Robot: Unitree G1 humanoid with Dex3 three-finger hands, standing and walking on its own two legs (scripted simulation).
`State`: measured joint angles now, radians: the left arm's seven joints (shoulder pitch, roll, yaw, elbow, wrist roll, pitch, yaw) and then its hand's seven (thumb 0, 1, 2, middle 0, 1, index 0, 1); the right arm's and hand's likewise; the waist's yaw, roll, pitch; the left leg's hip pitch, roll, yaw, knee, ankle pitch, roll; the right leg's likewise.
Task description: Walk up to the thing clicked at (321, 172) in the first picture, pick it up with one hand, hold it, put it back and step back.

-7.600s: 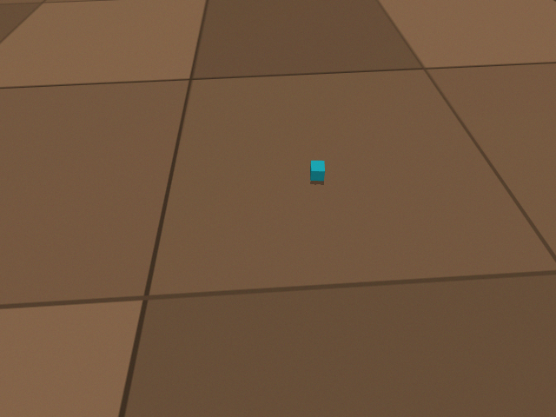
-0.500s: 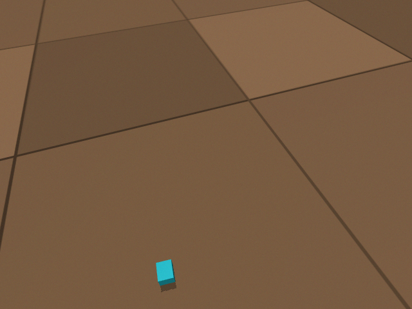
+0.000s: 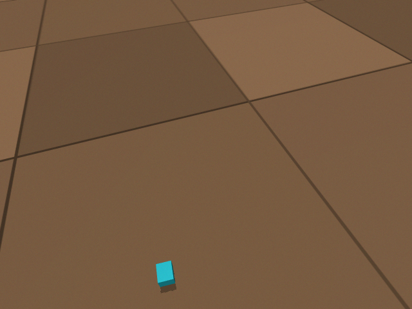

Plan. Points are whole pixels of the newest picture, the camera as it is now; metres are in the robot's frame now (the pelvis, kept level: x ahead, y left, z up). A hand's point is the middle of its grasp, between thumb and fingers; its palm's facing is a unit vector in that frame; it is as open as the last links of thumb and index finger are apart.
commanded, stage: stand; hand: left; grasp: from above
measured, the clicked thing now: (165, 273) +0.41 +0.23 -0.75
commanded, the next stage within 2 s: rise first in 0.60 s
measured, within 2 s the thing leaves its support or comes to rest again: neither
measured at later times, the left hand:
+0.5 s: hand out of the picture +0.06 +0.25 -0.16, palm faces -0.03 -0.94 -0.34, open 7.3 cm
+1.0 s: hand out of the picture +0.15 +0.25 -0.17, palm faces -0.04 -0.93 -0.35, open 10.0 cm
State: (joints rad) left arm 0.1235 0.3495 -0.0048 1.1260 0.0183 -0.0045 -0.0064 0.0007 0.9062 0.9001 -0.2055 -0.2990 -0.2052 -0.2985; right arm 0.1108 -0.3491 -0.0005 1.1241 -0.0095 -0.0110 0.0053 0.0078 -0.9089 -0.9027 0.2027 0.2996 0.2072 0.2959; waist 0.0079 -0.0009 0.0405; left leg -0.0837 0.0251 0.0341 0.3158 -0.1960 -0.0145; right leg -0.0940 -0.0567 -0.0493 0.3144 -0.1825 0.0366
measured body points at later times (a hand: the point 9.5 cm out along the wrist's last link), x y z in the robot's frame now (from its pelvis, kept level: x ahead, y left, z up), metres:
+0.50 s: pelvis +0.00 +0.00 +0.00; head +0.00 +0.00 +0.45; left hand +0.06 +0.30 -0.14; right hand +0.07 -0.30 -0.13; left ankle -0.01 +0.13 -0.75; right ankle -0.01 -0.14 -0.75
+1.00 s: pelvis -0.02 +0.00 -0.02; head +0.04 +0.01 +0.42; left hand +0.15 +0.30 -0.15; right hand +0.08 -0.26 -0.14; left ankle -0.01 +0.13 -0.75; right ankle -0.01 -0.14 -0.75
